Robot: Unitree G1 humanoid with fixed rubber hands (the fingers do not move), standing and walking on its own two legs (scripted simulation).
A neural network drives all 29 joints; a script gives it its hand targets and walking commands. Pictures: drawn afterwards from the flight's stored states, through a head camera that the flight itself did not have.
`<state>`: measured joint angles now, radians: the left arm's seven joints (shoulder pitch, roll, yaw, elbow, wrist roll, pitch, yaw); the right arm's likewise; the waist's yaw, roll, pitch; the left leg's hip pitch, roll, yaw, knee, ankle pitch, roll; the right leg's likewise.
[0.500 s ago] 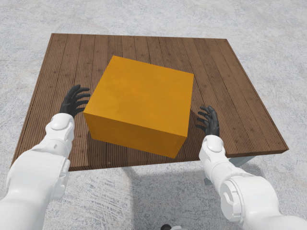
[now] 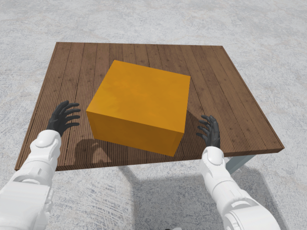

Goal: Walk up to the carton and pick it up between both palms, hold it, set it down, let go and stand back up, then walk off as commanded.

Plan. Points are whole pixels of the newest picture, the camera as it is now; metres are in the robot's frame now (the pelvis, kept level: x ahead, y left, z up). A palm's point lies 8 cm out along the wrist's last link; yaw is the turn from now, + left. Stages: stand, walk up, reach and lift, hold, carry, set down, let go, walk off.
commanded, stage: set down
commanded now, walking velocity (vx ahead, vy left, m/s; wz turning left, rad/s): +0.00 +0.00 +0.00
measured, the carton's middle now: (142, 106) +0.50 +0.00 -0.02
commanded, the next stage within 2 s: none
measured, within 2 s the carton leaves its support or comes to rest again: neither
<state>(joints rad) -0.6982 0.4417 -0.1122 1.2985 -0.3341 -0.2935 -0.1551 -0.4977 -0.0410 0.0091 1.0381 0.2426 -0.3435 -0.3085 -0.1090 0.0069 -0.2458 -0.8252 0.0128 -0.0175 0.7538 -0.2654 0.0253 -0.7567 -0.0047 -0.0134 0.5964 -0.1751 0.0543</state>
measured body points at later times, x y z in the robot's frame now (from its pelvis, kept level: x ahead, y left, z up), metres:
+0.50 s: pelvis +0.00 +0.00 +0.01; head +0.02 +0.03 +0.46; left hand +0.34 +0.27 +0.02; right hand +0.27 -0.18 +0.02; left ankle +0.04 +0.09 -0.71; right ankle +0.06 -0.16 -0.71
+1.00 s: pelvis +0.02 -0.01 +0.02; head +0.02 +0.02 +0.47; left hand +0.25 +0.29 +0.03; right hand +0.20 -0.19 +0.04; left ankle +0.04 +0.09 -0.71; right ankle +0.06 -0.16 -0.71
